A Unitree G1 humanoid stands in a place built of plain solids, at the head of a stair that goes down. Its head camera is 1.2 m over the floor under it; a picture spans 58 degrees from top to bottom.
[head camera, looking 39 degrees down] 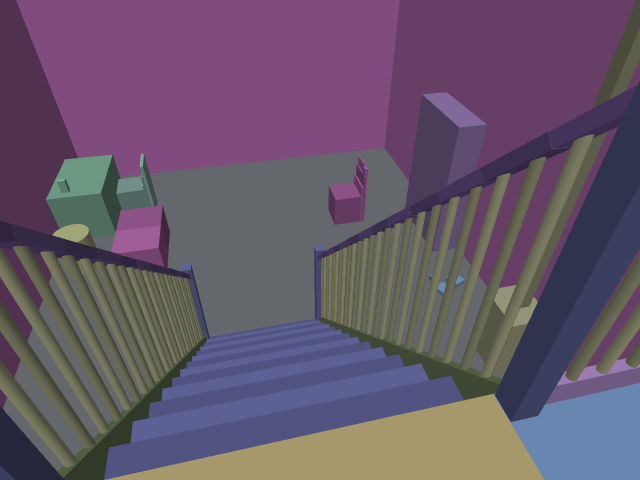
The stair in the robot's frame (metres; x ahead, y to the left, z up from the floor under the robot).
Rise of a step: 0.20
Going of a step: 0.20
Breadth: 1.20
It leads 13 degrees to the left of straight ahead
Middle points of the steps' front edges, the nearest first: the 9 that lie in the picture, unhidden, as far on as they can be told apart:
0.60 0.05 0.00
0.80 0.10 -0.20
0.99 0.14 -0.40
1.19 0.19 -0.60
1.39 0.23 -0.81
1.58 0.28 -1.01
1.78 0.32 -1.21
1.98 0.37 -1.41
2.18 0.41 -1.61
